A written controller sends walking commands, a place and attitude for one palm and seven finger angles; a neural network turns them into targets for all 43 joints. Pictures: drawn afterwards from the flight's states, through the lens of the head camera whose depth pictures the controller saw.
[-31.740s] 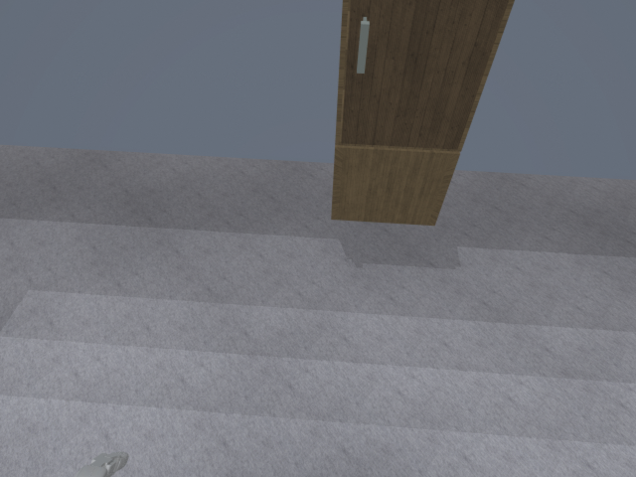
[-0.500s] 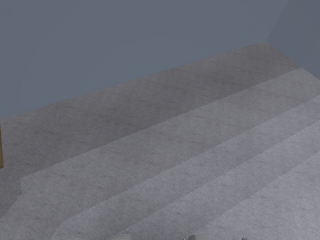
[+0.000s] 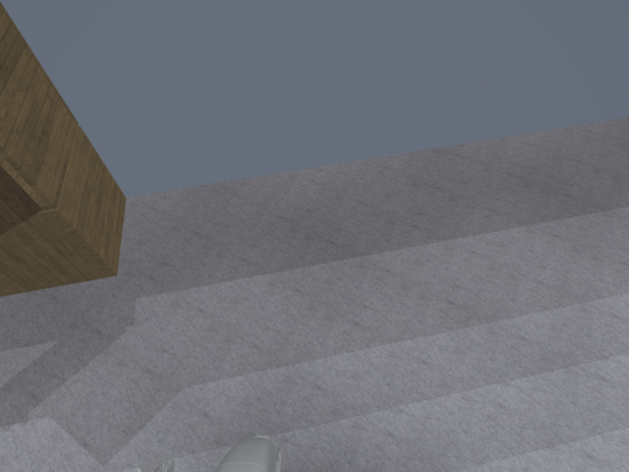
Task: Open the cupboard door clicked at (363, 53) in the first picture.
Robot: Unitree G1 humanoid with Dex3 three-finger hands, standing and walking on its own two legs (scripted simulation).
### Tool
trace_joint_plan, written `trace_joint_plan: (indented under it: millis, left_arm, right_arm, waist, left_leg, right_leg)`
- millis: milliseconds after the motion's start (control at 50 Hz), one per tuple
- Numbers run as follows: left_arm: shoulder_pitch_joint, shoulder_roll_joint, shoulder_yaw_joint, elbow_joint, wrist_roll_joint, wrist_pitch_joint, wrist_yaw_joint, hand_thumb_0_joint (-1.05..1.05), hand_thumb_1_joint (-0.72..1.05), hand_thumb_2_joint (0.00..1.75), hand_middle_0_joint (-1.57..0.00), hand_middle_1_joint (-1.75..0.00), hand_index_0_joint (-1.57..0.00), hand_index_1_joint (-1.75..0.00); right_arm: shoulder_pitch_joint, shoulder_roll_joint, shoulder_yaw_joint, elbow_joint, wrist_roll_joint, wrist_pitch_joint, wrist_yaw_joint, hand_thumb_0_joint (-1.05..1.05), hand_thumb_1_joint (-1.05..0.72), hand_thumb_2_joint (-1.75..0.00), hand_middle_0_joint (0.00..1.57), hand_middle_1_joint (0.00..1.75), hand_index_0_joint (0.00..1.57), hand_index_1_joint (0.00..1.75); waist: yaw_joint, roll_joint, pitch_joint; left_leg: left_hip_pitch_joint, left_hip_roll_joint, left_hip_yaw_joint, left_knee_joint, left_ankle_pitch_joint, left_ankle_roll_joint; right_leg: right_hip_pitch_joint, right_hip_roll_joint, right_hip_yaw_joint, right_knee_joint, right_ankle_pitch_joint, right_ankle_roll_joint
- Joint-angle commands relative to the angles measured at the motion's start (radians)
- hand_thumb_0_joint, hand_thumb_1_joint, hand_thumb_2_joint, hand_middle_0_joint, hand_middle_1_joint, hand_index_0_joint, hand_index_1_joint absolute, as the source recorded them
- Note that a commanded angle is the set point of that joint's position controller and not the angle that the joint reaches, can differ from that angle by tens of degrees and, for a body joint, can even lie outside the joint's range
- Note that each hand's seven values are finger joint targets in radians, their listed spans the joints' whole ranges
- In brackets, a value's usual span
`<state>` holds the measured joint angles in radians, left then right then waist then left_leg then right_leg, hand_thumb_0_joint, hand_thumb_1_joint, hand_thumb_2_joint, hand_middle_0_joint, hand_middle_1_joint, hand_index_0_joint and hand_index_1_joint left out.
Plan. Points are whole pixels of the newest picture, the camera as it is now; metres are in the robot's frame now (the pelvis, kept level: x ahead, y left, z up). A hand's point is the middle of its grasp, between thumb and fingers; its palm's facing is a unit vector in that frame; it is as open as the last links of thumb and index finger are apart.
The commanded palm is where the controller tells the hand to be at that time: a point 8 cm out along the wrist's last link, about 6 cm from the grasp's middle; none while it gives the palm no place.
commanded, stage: turn to face it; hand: left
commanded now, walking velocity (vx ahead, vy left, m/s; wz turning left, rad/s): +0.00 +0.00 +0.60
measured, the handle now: out of the picture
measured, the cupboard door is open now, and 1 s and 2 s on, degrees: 37 37 37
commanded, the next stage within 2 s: take the last steps up to it in 1.34 s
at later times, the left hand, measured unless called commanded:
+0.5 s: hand out of the picture +0.05 +0.24 -0.16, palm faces +0.30 -0.91 -0.30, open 7.4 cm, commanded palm none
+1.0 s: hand out of the picture -0.09 +0.21 -0.19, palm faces +0.60 -0.76 -0.24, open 7.4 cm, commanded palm none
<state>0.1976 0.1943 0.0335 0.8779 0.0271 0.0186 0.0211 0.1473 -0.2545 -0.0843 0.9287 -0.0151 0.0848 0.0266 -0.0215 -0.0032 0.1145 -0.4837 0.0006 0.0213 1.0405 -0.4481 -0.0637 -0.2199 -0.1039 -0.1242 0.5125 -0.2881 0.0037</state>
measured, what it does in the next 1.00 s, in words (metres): steps on the spot, turning left: left foot, then right foot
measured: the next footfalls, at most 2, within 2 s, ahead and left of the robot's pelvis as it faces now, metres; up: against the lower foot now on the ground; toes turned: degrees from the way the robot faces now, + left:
left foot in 0.16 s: +0.03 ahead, +0.14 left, +0.00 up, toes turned +11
right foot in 0.52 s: +0.09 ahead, -0.11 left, +0.00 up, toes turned +17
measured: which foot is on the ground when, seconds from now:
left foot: up 0.00-0.14, down 0.16-0.52, up 0.54-0.88, down 0.90-1.00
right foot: down 0.00-0.16, up 0.18-0.50, down 0.52-0.88, up 0.90-1.00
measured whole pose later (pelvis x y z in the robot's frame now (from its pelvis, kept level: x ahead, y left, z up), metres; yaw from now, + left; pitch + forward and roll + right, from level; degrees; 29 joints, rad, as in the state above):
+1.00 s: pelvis +0.00 +0.01 -0.01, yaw +36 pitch +1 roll +0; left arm 0.20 0.27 0.07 0.93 0.02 0.07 0.02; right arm 0.13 -0.21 -0.05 0.90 -0.03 0.03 0.00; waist 0.01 -0.07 0.11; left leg -0.31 -0.01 0.04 0.61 -0.31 0.03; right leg -0.43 -0.12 -0.07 1.04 -0.52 0.06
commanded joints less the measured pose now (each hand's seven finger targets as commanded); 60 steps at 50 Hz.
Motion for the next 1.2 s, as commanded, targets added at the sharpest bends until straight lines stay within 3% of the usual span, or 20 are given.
trace_joint_plan:
  millis: [0,100,120,140,160,200,260,400,460,480,500,520,580,740,820,840,860,880,1000,1180]
  left_arm:
    - [0.061,0.228,0.068,-0.052,0.005,-0.026,0.013,0.0,0.9,0.9,-0.2,-0.3,-0.2,-0.3]
    - [0.054,0.242,0.084,-0.042,-0.009,-0.016,0.002,0.0,0.9,0.9,-0.2,-0.3,-0.2,-0.3]
    - [0.062,0.197,0.08,-0.062,-0.015,-0.009,-0.003,0.0,0.9,0.9,-0.2,-0.3,-0.2,-0.3]
    - [0.016,0.129,0.051,-0.104,-0.015,-0.004,-0.008,0.0,0.9,0.9,-0.2,-0.3,-0.2,-0.3]
    - [-0.053,0.154,0.049,-0.122,-0.002,0.009,0.0,0.0,0.9,0.9,-0.2,-0.3,-0.2,-0.3]
    - [-0.08,0.139,0.056,-0.091,-0.007,0.012,0.004,0.0,0.9,0.9,-0.2,-0.3,-0.2,-0.3]
    - [-0.028,0.142,0.058,-0.053,-0.008,0.016,-0.007,0.0,0.9,0.9,-0.2,-0.3,-0.2,-0.3]
    - [-0.032,0.124,0.048,-0.069,-0.015,0.008,-0.003,0.0,0.9,0.9,-0.2,-0.3,-0.2,-0.3]
    - [0.063,0.144,0.058,-0.051,-0.017,-0.008,0.003,0.0,0.9,0.9,-0.2,-0.3,-0.2,-0.3]
    - [0.1,0.202,0.069,-0.047,-0.007,-0.019,0.01,0.0,0.9,0.9,-0.2,-0.3,-0.2,-0.3]
    - [0.103,0.279,0.083,-0.051,0.006,-0.025,0.015,0.0,0.9,0.9,-0.2,-0.3,-0.2,-0.3]
    - [0.086,0.273,0.073,-0.058,0.001,-0.026,0.015,0.0,0.9,0.9,-0.2,-0.3,-0.2,-0.3]
    - [-0.025,0.18,0.052,-0.085,-0.005,-0.024,0.016,0.0,0.9,0.9,-0.2,-0.3,-0.2,-0.3]
    - [0.082,0.228,0.073,-0.042,0.005,-0.027,0.012,0.0,0.9,0.9,-0.2,-0.3,-0.2,-0.3]
    - [0.058,0.239,0.083,-0.037,-0.007,-0.019,0.003,0.0,0.9,0.9,-0.2,-0.3,-0.2,-0.3]
    - [0.046,0.216,0.08,-0.043,-0.012,-0.013,-0.001,0.0,0.9,0.9,-0.2,-0.3,-0.2,-0.3]
    - [0.05,0.148,0.068,-0.079,-0.02,-0.006,-0.008,0.0,0.9,0.9,-0.2,-0.3,-0.2,-0.3]
    - [-0.032,0.132,0.048,-0.117,-0.009,0.003,-0.001,0.0,0.9,0.9,-0.2,-0.3,-0.2,-0.3]
    - [-0.009,0.123,0.053,-0.029,-0.008,0.017,-0.007,0.0,0.9,0.9,-0.2,-0.3,-0.2,-0.3]
    - [0.035,0.101,0.04,-0.015,-0.014,0.003,-0.003,0.0,0.9,0.9,-0.2,-0.3,-0.2,-0.3]
  right_arm:
    - [-0.088,-0.033,-0.001,-0.1,0.006,-0.03,0.01,0.0,-0.9,-0.9,0.2,0.3,0.2,0.3]
    - [0.016,-0.071,-0.005,-0.08,0.004,-0.053,0.003,0.0,-0.9,-0.9,0.2,0.3,0.2,0.3]
    - [0.069,-0.155,-0.024,-0.074,-0.003,-0.062,0.0,0.0,-0.9,-0.9,0.2,0.3,0.2,0.3]
    - [0.132,-0.255,-0.05,-0.072,-0.008,-0.059,-0.007,0.0,-0.9,-0.9,0.2,0.3,0.2,0.3]
    - [0.186,-0.26,-0.047,-0.05,-0.011,-0.055,-0.017,0.0,-0.9,-0.9,0.2,0.3,0.2,0.3]
    - [0.111,-0.208,-0.033,-0.061,-0.012,-0.061,-0.041,0.0,-0.9,-0.9,0.2,0.3,0.2,0.3]
    - [0.023,-0.164,-0.018,-0.085,-0.01,-0.069,-0.043,0.0,-0.9,-0.9,0.2,0.3,0.2,0.3]
    - [0.01,-0.18,-0.03,-0.081,-0.015,-0.055,-0.035,0.0,-0.9,-0.9,0.2,0.3,0.2,0.3]
    - [-0.034,-0.163,-0.032,-0.098,-0.005,-0.049,-0.031,0.0,-0.9,-0.9,0.2,0.3,0.2,0.3]
    - [-0.03,-0.122,-0.029,-0.107,0.004,-0.05,-0.025,0.0,-0.9,-0.9,0.2,0.3,0.2,0.3]
    - [-0.024,-0.066,-0.02,-0.129,0.007,-0.052,-0.019,0.0,-0.9,-0.9,0.2,0.3,0.2,0.3]
    - [-0.034,-0.103,-0.027,-0.127,-0.004,-0.047,-0.016,0.0,-0.9,-0.9,0.2,0.3,0.2,0.3]
    - [-0.025,-0.071,-0.02,-0.085,-0.003,-0.027,-0.002,0.0,-0.9,-0.9,0.2,0.3,0.2,0.3]
    - [-0.09,-0.023,0.007,-0.094,0.007,-0.038,0.009,0.0,-0.9,-0.9,0.2,0.3,0.2,0.3]
    - [0.0,-0.055,0.002,-0.072,0.004,-0.048,0.002,0.0,-0.9,-0.9,0.2,0.3,0.2,0.3]
    - [0.052,-0.096,-0.011,-0.065,0.001,-0.055,0.003,0.0,-0.9,-0.9,0.2,0.3,0.2,0.3]
    - [0.11,-0.214,-0.037,-0.063,-0.011,-0.062,-0.004,0.0,-0.9,-0.9,0.2,0.3,0.2,0.3]
    - [0.18,-0.26,-0.044,-0.043,-0.011,-0.055,-0.016,0.0,-0.9,-0.9,0.2,0.3,0.2,0.3]
    - [0.04,-0.149,-0.007,-0.064,-0.011,-0.074,-0.047,0.0,-0.9,-0.9,0.2,0.3,0.2,0.3]
    - [0.016,-0.14,-0.01,-0.05,-0.012,-0.058,-0.04,0.0,-0.9,-0.9,0.2,0.3,0.2,0.3]
  waist:
    - [0.06,-0.199,-0.122]
    - [0.006,-0.142,-0.184]
    - [-0.023,0.063,-0.233]
    - [-0.064,0.333,-0.225]
    - [-0.087,0.204,-0.225]
    - [-0.047,0.258,-0.177]
    - [0.008,0.173,-0.166]
    - [0.006,0.175,-0.164]
    - [0.06,0.143,-0.179]
    - [0.079,-0.009,-0.192]
    - [0.084,-0.284,-0.176]
    - [0.077,-0.274,-0.158]
    - [0.014,-0.188,-0.113]
    - [0.07,-0.206,-0.141]
    - [0.014,-0.168,-0.167]
    - [-0.017,-0.047,-0.196]
    - [-0.047,0.265,-0.228]
    - [-0.083,0.273,-0.217]
    - [0.008,0.158,-0.168]
    - [0.027,0.174,-0.163]
  left_leg:
    - [0.024,0.009,0.056,-0.19,-0.028,0.0]
    - [0.305,-0.003,0.074,-0.592,0.22,0.034]
    - [0.471,0.157,-0.129,-0.648,0.426,0.1]
    - [0.549,0.402,-0.429,-0.665,0.81,0.235]
    - [0.504,0.428,-0.447,-0.661,0.771,0.295]
    - [0.406,0.314,-0.353,-0.67,0.705,0.258]
    - [0.362,0.228,-0.251,-0.674,0.645,0.22]
    - [0.282,0.197,-0.327,-0.649,0.567,0.22]
    - [0.134,0.138,-0.333,-0.565,0.469,0.167]
    - [0.014,0.054,-0.266,-0.444,0.292,0.107]
    - [-0.118,-0.093,-0.066,-0.208,-0.076,0.029]
    - [-0.101,-0.048,-0.088,0.018,-0.172,0.034]
    - [-0.085,0.01,-0.063,0.178,-0.014,0.014]
    - [0.041,0.004,0.071,-0.256,-0.035,0.006]
    - [0.255,-0.006,0.09,-0.521,0.167,0.033]
    - [0.393,0.052,0.015,-0.619,0.313,0.059]
    - [0.533,0.323,-0.35,-0.651,0.656,0.191]
    - [0.498,0.438,-0.445,-0.668,0.813,0.307]
    - [0.372,0.237,-0.227,-0.677,0.681,0.23]
    - [0.256,0.198,-0.266,-0.636,0.572,0.215]
  right_leg:
    - [0.139,-0.243,0.107,-0.126,0.468,-0.127]
    - [0.057,-0.231,0.012,0.082,0.427,-0.034]
    - [-0.119,-0.157,-0.047,0.257,0.193,0.027]
    - [-0.364,-0.032,-0.038,0.466,-0.375,0.088]
    - [-0.39,-0.024,0.073,0.578,-0.378,0.069]
    - [-0.399,-0.016,0.134,0.649,-0.242,0.074]
    - [-0.339,0.004,0.129,0.606,-0.135,0.08]
    - [-0.143,0.081,0.091,0.245,-0.138,0.068]
    - [0.104,0.089,0.085,-0.035,0.038,0.052]
    - [0.23,-0.039,0.212,-0.179,0.04,0.022]
    - [0.255,-0.309,0.468,-0.248,0.126,-0.092]
    - [0.136,-0.382,0.48,-0.241,0.203,-0.169]
    - [0.07,-0.226,0.225,-0.175,0.348,-0.135]
    - [0.192,-0.253,0.084,-0.094,0.551,-0.126]
    - [0.085,-0.244,0.008,0.033,0.454,-0.052]
    - [-0.02,-0.215,-0.036,0.164,0.335,-0.005]
    - [-0.281,-0.069,-0.084,0.385,-0.167,0.075]
    - [-0.354,-0.023,0.025,0.524,-0.42,0.07]
    - [-0.322,0.003,0.116,0.585,-0.14,0.074]
    - [-0.04,0.092,0.062,0.132,-0.063,0.052]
